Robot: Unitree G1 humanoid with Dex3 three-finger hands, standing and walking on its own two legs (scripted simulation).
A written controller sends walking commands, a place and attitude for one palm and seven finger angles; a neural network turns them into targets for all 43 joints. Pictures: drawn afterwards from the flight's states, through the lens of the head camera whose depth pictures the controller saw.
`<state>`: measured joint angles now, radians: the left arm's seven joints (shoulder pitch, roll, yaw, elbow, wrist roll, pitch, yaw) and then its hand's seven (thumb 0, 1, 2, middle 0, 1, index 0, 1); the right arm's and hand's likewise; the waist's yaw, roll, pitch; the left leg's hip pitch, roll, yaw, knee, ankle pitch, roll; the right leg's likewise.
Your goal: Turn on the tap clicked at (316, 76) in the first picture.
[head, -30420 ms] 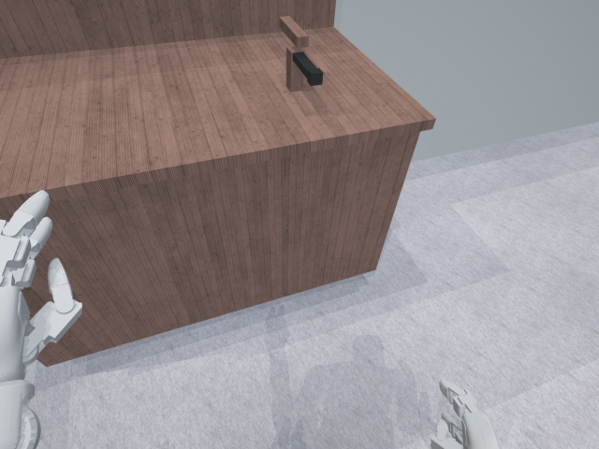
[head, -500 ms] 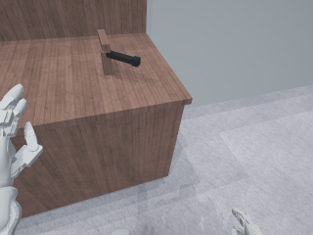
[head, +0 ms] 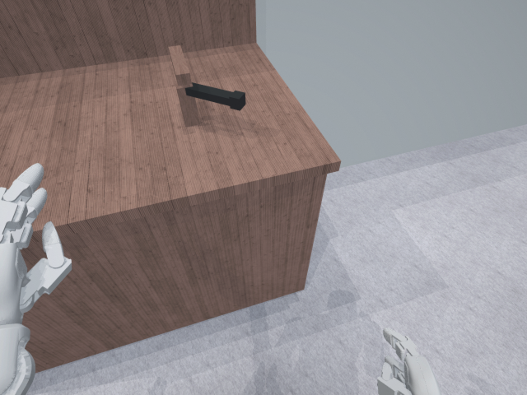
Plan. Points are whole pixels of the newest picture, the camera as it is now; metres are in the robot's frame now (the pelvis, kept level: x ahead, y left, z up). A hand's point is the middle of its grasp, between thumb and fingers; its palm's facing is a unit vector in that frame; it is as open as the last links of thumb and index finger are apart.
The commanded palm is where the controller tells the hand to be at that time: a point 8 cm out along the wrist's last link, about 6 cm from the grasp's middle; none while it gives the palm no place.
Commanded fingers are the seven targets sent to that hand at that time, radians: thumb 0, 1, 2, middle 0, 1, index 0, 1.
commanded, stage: come to a stop and stand still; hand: left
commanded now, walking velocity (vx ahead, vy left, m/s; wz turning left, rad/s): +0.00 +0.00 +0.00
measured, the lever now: (237, 100) +0.66 +0.12 +0.10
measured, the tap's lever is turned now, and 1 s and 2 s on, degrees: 49 49 49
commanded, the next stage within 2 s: look again from close up in 0.58 s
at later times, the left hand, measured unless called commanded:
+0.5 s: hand (39, 274) +0.20 +0.27 +0.16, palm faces +0.40 -0.85 -0.36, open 7.4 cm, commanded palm +0.14 +0.30 +0.18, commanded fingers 0.00 0.90 0.90 -0.20 -0.30 -0.20 -0.30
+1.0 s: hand (30, 274) +0.20 +0.28 +0.16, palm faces +0.40 -0.84 -0.36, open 7.4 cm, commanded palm +0.15 +0.31 +0.18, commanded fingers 0.00 0.90 0.90 -0.20 -0.30 -0.20 -0.30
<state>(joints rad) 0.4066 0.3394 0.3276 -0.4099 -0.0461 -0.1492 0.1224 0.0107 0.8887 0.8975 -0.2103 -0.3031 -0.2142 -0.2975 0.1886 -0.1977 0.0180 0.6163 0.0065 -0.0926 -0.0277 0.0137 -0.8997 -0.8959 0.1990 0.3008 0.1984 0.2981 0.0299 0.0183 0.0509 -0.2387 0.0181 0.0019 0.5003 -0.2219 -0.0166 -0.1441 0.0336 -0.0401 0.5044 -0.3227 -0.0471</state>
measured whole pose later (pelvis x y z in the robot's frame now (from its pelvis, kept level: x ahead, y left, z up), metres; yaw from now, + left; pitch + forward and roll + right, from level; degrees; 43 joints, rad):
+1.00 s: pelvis -0.01 +0.03 +0.01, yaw +0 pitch -1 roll -1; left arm 0.44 0.35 0.32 -0.45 -0.05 -0.16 0.14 0.01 0.89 0.90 -0.21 -0.30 -0.21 -0.30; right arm 0.20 -0.20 0.01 0.60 0.01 -0.09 -0.05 0.01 -0.90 -0.90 0.20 0.30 0.20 0.30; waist 0.02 0.00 0.03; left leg -0.25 0.00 0.01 0.43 -0.16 0.02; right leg -0.13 0.02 -0.04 0.38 -0.23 -0.01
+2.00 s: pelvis +0.14 -0.09 -0.03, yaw +1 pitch -3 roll +0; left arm 0.39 0.38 0.40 -0.58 -0.05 -0.14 0.16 0.01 0.89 0.90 -0.21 -0.30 -0.21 -0.30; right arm 0.18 -0.19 0.01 0.62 0.01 -0.06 -0.04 0.01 -0.90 -0.90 0.20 0.30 0.20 0.30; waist 0.02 -0.05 0.11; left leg -0.32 0.08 0.07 0.80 -0.41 -0.01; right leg -0.46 -0.02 -0.06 0.94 -0.44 -0.03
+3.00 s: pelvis +0.26 -0.18 +0.00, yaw +0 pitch +0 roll +0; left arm 0.46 0.38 0.34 -0.52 -0.05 -0.11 0.15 0.01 0.89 0.90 -0.21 -0.30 -0.22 -0.30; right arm 0.19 -0.22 0.01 0.58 0.01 -0.03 -0.06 0.01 -0.90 -0.90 0.20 0.30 0.20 0.30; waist 0.02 0.01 0.07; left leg -0.30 0.04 0.04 0.52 -0.21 -0.02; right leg -0.21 0.06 -0.06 0.52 -0.31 -0.08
